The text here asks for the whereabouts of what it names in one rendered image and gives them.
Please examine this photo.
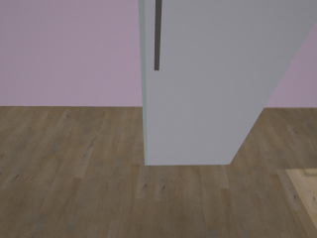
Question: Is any fridge door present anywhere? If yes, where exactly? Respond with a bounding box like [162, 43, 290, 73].
[145, 0, 317, 166]

